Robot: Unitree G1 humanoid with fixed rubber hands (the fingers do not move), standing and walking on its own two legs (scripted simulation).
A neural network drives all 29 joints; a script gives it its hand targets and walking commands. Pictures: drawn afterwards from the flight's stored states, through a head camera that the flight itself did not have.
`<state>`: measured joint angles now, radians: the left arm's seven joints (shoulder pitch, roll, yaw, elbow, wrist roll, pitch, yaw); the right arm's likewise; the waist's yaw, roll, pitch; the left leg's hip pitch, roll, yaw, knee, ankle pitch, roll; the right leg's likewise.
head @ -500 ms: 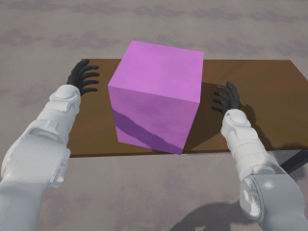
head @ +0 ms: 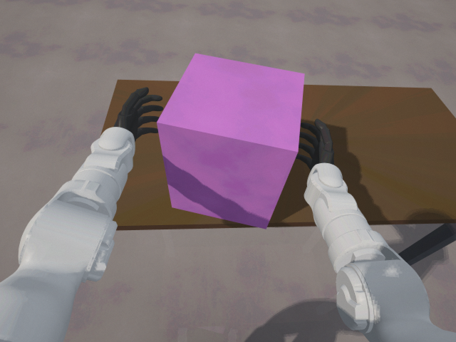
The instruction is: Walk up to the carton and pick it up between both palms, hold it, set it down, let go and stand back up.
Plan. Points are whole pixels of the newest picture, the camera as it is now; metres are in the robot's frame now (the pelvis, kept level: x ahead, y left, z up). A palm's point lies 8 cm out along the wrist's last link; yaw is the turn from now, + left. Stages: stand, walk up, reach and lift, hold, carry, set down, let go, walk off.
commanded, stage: reach and lift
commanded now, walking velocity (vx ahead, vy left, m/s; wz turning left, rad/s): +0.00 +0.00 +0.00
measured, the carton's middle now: (232, 146) +0.50 -0.04 +0.05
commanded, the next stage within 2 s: none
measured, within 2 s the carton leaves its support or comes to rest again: neither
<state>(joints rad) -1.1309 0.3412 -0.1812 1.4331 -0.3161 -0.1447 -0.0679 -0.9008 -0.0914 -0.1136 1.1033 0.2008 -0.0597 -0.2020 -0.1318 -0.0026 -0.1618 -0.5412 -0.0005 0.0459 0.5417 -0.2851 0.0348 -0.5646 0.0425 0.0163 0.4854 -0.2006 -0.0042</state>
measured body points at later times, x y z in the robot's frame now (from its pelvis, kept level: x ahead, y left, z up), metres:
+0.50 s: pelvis +0.00 +0.00 +0.00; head +0.06 +0.02 +0.44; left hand +0.49 +0.12 +0.10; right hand +0.43 -0.19 +0.08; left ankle -0.03 +0.09 -0.73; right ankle +0.00 -0.11 -0.73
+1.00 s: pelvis +0.00 +0.00 +0.00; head +0.06 +0.02 +0.44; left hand +0.49 +0.12 +0.10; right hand +0.43 -0.19 +0.08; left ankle -0.03 +0.09 -0.73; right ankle +0.00 -0.11 -0.73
